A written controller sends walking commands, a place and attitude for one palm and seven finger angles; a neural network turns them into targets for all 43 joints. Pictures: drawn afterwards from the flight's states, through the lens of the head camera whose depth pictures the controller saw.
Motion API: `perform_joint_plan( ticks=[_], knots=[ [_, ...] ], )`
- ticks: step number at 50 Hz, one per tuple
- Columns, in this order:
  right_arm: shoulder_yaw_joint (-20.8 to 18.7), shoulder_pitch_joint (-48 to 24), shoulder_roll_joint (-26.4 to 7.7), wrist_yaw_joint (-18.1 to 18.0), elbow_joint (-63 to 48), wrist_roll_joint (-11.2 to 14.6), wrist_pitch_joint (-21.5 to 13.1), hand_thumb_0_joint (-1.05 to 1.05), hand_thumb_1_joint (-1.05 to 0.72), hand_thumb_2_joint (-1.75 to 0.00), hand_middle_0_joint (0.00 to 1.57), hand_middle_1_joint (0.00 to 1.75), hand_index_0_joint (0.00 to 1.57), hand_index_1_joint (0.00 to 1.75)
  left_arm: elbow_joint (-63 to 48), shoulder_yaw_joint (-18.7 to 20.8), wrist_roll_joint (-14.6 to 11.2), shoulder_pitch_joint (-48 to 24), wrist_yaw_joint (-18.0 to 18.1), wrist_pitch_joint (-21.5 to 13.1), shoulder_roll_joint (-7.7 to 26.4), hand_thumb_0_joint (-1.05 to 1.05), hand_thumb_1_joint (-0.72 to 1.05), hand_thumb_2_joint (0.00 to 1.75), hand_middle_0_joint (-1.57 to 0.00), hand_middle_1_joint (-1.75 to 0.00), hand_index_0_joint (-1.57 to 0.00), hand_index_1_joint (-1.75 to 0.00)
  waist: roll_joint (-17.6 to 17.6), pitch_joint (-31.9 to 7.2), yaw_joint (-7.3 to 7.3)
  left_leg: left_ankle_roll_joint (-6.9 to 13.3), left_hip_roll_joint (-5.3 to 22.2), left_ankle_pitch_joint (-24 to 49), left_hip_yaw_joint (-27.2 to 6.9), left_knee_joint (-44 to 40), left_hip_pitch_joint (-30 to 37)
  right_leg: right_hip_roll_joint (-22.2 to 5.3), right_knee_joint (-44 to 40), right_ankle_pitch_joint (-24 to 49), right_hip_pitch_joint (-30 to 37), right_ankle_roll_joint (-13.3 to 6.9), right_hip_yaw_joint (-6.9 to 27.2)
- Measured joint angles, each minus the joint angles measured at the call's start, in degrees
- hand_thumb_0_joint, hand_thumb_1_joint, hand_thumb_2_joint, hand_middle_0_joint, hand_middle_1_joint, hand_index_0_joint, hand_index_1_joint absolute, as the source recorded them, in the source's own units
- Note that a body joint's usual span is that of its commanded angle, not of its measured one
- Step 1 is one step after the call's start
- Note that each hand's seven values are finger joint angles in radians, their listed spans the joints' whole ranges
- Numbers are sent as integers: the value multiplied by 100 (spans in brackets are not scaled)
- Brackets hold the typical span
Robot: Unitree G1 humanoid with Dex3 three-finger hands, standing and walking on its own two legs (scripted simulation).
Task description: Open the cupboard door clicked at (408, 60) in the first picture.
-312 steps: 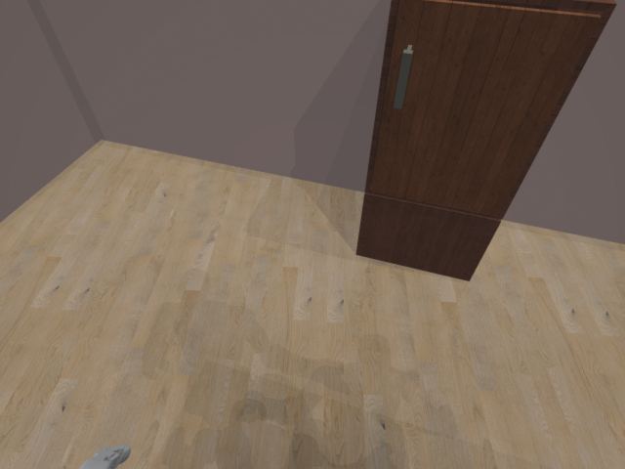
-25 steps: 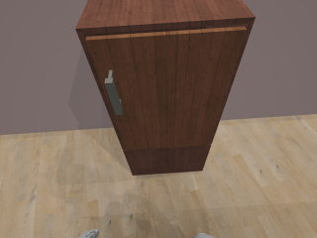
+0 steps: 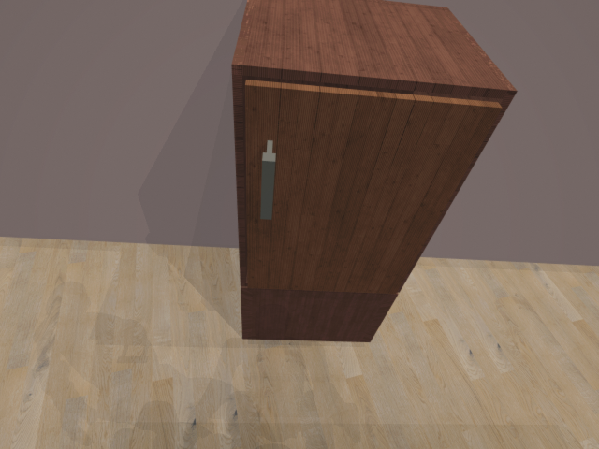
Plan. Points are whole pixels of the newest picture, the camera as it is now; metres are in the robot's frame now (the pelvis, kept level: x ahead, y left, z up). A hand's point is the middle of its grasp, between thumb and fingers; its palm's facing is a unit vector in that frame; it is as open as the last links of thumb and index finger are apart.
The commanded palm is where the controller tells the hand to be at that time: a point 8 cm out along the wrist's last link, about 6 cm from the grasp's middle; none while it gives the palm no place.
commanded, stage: come to a stop and stand still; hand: left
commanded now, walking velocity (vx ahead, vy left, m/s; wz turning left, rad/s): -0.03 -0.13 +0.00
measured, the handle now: (268, 180) +0.56 +0.10 +0.02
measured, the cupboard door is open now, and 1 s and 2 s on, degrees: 0 0 0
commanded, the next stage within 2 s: look again from close up in 0.70 s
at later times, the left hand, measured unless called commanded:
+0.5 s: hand out of the picture +0.00 +0.10 -0.17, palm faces +0.04 -0.97 -0.23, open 7.2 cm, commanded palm none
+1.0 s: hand out of the picture -0.06 +0.09 -0.19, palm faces +0.07 -0.99 -0.15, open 7.4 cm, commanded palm none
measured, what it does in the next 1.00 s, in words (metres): steps on the spot: right foot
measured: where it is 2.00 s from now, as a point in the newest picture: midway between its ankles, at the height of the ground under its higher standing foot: outside the picture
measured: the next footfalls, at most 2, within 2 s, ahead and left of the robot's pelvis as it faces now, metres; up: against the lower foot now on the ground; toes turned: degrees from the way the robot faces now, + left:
right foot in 0.32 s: +0.00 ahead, -0.18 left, +0.00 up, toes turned -2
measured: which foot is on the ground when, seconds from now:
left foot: down 0.00-1.00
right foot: up 0.00-0.30, down 0.32-1.00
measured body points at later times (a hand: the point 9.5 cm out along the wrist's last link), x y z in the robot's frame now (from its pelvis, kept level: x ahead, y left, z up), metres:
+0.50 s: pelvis -0.04 -0.08 -0.01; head -0.06 -0.10 +0.44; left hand +0.00 +0.15 -0.16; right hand -0.09 -0.29 -0.18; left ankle -0.01 +0.07 -0.75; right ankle -0.04 -0.18 -0.75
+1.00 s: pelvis -0.03 -0.06 -0.01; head -0.03 -0.06 +0.44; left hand -0.06 +0.14 -0.17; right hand -0.02 -0.28 -0.17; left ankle -0.02 +0.05 -0.75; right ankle -0.04 -0.18 -0.75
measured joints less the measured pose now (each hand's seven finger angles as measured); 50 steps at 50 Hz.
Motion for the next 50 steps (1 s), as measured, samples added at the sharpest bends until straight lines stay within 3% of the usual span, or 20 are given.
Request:
perform_joint_plan(
  ticks=[10, 16, 21, 24, 27, 32, 41, 44, 47, 50],
  knots=[
    [-35, 226, -24, -2, 352, -15, 59, 0, -91, -89, 20, 30, 20, 30, 140, -100, -38, -230, -16, 58, -204, 1, 91, 90, -20, -30, -19, -30, 181, 205, -241, -130, 190, 206, 25, -87, -10, -125, -1087, -621, 582, -90, -219],
    [-70, 444, -37, 78, 647, 37, 144, 0, -90, -89, 20, 30, 20, 30, 77, -162, -51, -496, 80, -184, -311, 1, 93, 90, -20, -30, -20, -30, 230, 141, -266, -370, 187, 125, 4, 337, -233, -199, -2782, 245, 1205, -244, -314],
    [-29, 561, -81, 138, 772, 19, 264, 0, -91, -89, 20, 30, 20, 30, 145, -245, -63, -414, 142, -294, -444, 1, 94, 90, -20, -30, -20, -30, 542, -21, -274, -421, 360, -325, -230, 544, -259, 22, -2840, 398, 1287, -465, -488],
    [4, 592, -61, 143, 768, 8, 208, 0, -91, -89, 20, 30, 20, 30, 166, -264, -89, -313, 152, -321, -482, 1, 95, 90, -20, -30, -20, -30, 622, -55, -250, -415, 453, -63, -338, 446, -192, 161, -2841, 416, 1263, -547, -555],
    [36, 558, 12, 127, 793, 11, 171, 0, -91, -89, 20, 30, 20, 30, 224, -265, -105, -231, 162, -320, -488, 1, 95, 90, -21, -30, -20, -30, 563, 22, -226, -617, 497, 115, -402, 425, -184, 207, -2770, 376, 1250, -600, -595],
    [61, 502, 72, 111, 797, 24, 155, 0, -91, -89, 20, 30, 20, 30, 317, -296, -109, -17, 120, -306, -599, 1, 94, 90, -20, -30, -20, -30, 478, 121, -141, -701, 539, 114, -418, 364, -170, 251, -2825, 407, 1260, -642, -611],
    [81, 312, 70, 87, 740, 61, 111, 0, -91, -89, 20, 30, 20, 30, 478, -368, -77, 257, 132, -371, -874, 1, 91, 90, -21, -30, -20, -30, 412, 243, -3, -687, 536, 22, -399, 466, -248, 247, -2936, 447, 1259, -598, -590],
    [49, 222, -35, 137, 453, 73, 124, 0, -91, -89, 20, 30, 20, 30, 364, -419, -10, 393, 181, -530, -964, 1, 91, 90, -21, -30, -20, -30, 540, 228, -17, -516, 481, -561, -475, 1188, -560, 285, -2875, 455, 1128, -557, -576],
    [31, 217, -117, 121, 296, 49, 39, 1, -92, -89, 20, 30, 20, 30, 318, -420, 3, 419, 171, -539, -936, 1, 91, 90, -21, -30, -20, -30, 618, 150, -101, -421, 355, -412, -439, 1068, -478, 207, -2588, 266, 1032, -485, -637],
    [71, 266, -129, 99, 266, 30, -34, 1, -94, -89, 20, 30, 20, 30, 261, -385, -12, 360, 187, -495, -793, 1, 91, 90, -21, -30, -20, -30, 494, 44, -38, -334, 198, -495, -345, 1063, -387, 39, -2436, 140, 1037, -377, -557]
  ],
)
